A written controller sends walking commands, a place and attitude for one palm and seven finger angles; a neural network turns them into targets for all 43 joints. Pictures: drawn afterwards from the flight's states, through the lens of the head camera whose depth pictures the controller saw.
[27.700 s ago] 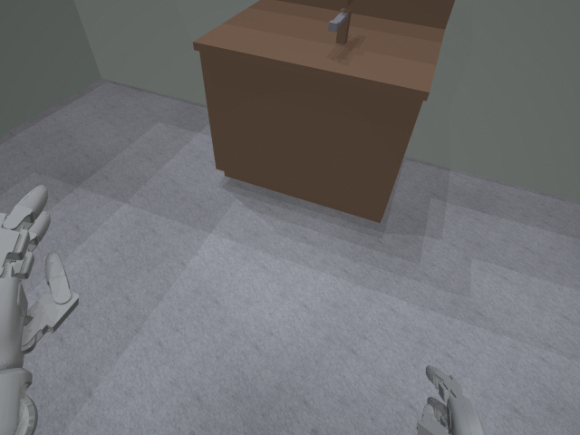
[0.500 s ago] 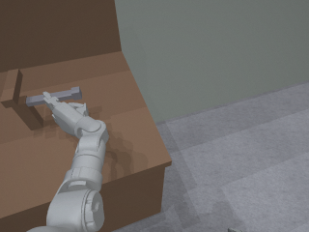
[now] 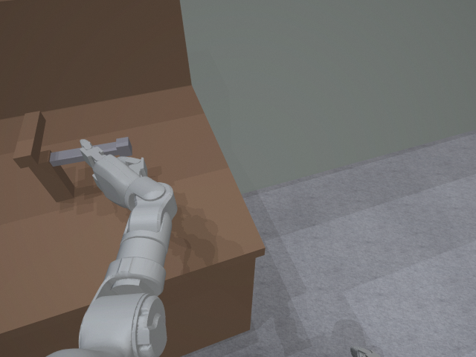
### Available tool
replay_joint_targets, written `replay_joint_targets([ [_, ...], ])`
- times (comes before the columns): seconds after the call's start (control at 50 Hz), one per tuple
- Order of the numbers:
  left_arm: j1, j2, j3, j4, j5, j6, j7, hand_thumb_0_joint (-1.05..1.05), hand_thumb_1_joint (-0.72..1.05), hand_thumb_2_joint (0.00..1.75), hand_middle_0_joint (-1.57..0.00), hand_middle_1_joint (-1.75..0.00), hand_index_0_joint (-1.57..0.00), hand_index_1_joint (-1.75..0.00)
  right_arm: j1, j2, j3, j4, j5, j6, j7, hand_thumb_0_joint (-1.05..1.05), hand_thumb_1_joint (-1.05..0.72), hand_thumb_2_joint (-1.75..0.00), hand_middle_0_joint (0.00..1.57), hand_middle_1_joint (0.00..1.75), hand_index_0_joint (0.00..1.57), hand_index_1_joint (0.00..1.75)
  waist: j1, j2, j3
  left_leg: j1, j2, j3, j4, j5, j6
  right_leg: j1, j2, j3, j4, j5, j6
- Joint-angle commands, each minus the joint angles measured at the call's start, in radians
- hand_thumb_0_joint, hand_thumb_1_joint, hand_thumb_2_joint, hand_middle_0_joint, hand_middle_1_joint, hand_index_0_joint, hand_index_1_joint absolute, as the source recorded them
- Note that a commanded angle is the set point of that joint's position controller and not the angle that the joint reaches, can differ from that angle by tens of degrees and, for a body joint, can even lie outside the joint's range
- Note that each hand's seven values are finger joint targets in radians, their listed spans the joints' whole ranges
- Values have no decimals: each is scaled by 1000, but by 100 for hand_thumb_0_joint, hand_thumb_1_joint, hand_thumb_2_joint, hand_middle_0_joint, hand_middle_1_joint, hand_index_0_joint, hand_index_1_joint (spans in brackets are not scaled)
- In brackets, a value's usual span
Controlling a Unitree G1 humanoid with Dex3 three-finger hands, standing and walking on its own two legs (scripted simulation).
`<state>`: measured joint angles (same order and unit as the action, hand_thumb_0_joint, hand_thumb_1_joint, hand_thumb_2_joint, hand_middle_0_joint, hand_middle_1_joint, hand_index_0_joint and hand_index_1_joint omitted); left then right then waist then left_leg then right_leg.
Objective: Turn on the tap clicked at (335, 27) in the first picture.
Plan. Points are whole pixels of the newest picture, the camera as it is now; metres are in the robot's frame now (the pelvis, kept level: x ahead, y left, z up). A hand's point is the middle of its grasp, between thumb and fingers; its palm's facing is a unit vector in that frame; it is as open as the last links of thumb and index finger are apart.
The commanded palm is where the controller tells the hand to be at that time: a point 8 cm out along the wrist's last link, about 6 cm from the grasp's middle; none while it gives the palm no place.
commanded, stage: lift the hand up off the lever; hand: left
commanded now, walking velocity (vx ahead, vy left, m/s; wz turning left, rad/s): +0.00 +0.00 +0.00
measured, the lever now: (124, 147) +0.51 +0.24 +0.08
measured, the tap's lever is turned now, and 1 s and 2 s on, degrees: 86 86 86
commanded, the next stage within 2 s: draw the hand back beside the body in 1.22 s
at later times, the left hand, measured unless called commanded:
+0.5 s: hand (132, 156) +0.43 +0.19 +0.13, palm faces +0.81 -0.58 -0.08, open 7.8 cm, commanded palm +0.37 +0.21 +0.14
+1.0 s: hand (113, 154) +0.40 +0.21 +0.16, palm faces +0.80 -0.60 -0.05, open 7.8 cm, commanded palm +0.35 +0.22 +0.16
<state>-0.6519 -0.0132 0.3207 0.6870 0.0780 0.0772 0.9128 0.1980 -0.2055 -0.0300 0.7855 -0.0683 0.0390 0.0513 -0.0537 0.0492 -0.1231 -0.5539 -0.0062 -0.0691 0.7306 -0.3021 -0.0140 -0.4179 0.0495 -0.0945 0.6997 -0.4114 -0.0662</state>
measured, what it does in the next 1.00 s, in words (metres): stands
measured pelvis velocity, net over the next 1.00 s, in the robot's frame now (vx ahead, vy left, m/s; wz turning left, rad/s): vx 0.01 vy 0.00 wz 0.00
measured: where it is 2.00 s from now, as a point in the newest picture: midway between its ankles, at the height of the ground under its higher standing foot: outside the picture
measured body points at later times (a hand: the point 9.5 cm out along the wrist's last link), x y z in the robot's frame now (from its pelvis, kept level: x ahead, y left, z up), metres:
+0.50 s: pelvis +0.00 -0.01 +0.01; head +0.02 -0.02 +0.46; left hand +0.38 +0.22 +0.14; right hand +0.13 -0.26 -0.12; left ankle +0.04 +0.13 -0.71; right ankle -0.03 -0.07 -0.71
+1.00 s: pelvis +0.01 +0.00 +0.01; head +0.00 -0.02 +0.46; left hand +0.36 +0.24 +0.16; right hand +0.17 -0.24 -0.10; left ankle +0.04 +0.13 -0.71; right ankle -0.03 -0.07 -0.71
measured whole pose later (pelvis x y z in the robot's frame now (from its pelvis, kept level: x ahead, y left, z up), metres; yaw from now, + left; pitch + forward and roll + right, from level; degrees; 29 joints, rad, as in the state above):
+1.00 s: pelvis +0.01 +0.00 +0.01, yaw +0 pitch +2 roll +0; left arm -0.51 0.01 0.26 0.39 0.02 0.22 0.83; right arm 0.15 -0.22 -0.03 0.78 -0.03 0.04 0.01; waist 0.00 0.04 -0.09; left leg -0.37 -0.01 -0.06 0.60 -0.27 -0.01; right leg -0.24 0.04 -0.08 0.57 -0.37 -0.06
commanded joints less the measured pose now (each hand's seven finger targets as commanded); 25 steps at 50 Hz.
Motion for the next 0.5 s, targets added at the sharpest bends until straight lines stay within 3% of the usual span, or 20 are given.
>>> replay_joint_targets([
  [0.0,-448,187,-18,-245,53,-44,18,0,90,90,-15,-15,-15,-15,-74,-123,-38,-119,-4,-33,-5,0,-90,-90,20,30,20,30,11,-49,-294,209,0,35,-47,257,33,53,-43,32,-128,351,40],
  [0.08,-445,220,2,-230,58,-33,13,0,90,90,-15,-15,-15,-15,-74,-127,-41,-115,-4,-33,-13,0,-90,-90,20,30,20,30,2,-89,-275,183,-1,38,-50,230,39,72,-50,43,-144,359,50],
  [0.16,-433,194,-27,-266,43,-23,-4,0,90,90,-15,-15,-15,-15,-76,-126,-38,-125,3,-35,-16,0,-90,-90,20,30,20,30,6,-59,-300,214,-4,47,-53,250,40,94,-59,54,-150,421,55],
  [0.26,-405,174,-53,-255,15,2,-28,0,90,90,-15,-15,-15,-15,-86,-131,-35,-124,14,-36,-27,0,-90,-90,20,30,20,30,0,-96,-243,209,-6,42,-77,218,43,98,-61,58,-179,397,61],
  [0.32,-448,186,-50,-275,7,0,-30,0,90,90,-15,-15,-15,-15,-98,-130,-32,-119,19,-39,-32,0,-90,-90,20,30,20,30,0,-75,-230,226,-8,43,-88,207,44,92,-61,59,-193,360,57],
  [0.38,-484,205,-43,-311,18,-9,-24,0,90,90,-15,-15,-15,-15,-103,-128,-36,-112,15,-43,-35,0,-90,-90,20,30,20,30,-1,-54,-258,244,-6,38,-87,230,42,98,-58,55,-183,369,53],
  [0.4,-483,203,-44,-326,23,-13,-21,0,90,90,-15,-15,-15,-15,-100,-126,-37,-115,14,-45,-33,0,-90,-90,20,30,20,30,10,-33,-280,257,-7,40,-86,248,41,101,-55,53,-174,378,49],
  [0.48,-434,206,-36,-335,31,3,-19,0,90,90,-15,-15,-15,-15,-95,-127,-41,-116,9,-38,-30,0,-90,-90,20,30,20,30,16,-37,-320,279,-4,40,-80,319,34,135,-56,43,-153,462,47],
])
